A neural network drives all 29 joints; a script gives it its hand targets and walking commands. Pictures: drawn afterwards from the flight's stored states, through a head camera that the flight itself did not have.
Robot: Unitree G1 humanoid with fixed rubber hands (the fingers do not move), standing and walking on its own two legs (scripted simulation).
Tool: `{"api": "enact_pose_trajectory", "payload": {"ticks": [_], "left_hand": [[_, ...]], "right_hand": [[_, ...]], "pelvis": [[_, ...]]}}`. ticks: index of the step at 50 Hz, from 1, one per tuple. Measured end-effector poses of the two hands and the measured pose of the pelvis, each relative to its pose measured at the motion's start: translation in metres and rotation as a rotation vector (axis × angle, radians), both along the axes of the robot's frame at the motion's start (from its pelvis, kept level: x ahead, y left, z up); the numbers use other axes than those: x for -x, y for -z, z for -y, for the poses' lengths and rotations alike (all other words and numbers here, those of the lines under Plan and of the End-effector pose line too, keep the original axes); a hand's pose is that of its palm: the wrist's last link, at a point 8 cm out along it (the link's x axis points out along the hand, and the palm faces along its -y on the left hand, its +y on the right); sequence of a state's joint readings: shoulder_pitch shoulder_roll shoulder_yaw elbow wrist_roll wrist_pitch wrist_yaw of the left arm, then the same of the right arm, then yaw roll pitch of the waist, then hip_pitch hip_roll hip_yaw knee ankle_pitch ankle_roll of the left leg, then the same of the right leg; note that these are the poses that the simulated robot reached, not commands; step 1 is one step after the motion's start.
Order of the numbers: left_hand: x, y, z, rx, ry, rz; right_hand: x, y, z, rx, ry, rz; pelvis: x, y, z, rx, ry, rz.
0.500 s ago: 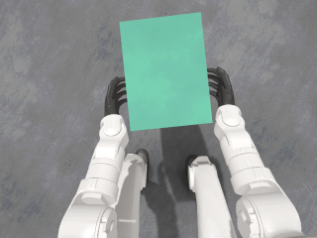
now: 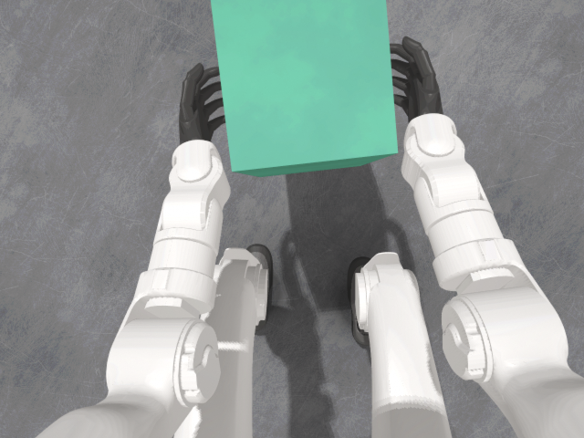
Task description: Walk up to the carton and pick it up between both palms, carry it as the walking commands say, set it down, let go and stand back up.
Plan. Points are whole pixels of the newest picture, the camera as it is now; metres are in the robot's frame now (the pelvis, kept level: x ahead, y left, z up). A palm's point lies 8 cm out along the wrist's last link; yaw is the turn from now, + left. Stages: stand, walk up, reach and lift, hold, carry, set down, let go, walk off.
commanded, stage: set down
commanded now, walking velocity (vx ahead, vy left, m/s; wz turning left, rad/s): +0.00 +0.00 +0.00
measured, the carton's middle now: (302, 81) +0.54 +0.01 -0.22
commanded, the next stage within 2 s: none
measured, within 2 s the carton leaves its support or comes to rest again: rests again in 2.00 s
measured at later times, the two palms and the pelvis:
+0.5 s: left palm (213, 117) +0.49 +0.14 -0.22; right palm (406, 84) +0.53 -0.13 -0.21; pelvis -0.03 +0.00 -0.07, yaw +0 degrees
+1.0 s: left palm (232, 105) +0.53 +0.13 -0.30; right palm (398, 87) +0.55 -0.14 -0.30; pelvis -0.01 -0.01 -0.13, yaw +0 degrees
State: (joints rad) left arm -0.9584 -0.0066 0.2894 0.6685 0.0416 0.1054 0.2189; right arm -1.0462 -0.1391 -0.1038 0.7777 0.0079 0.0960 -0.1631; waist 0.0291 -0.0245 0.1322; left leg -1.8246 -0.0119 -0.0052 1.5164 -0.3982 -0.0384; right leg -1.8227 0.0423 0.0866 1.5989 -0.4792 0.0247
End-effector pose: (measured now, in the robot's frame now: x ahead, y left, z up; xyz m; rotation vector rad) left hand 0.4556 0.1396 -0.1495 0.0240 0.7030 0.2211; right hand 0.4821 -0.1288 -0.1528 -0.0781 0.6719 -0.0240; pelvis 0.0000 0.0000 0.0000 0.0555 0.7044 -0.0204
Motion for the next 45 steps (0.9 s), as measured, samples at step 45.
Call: {"api": "enact_pose_trajectory", "payload": {"ticks": [45], "left_hand": [[-0.081,0.128,0.013,0.007,0.011,0.021]], "right_hand": [[-0.072,0.136,0.012,-0.079,0.056,0.001]], "pelvis": [[0.012,0.116,0.004,-0.009,0.016,0.136]]}}
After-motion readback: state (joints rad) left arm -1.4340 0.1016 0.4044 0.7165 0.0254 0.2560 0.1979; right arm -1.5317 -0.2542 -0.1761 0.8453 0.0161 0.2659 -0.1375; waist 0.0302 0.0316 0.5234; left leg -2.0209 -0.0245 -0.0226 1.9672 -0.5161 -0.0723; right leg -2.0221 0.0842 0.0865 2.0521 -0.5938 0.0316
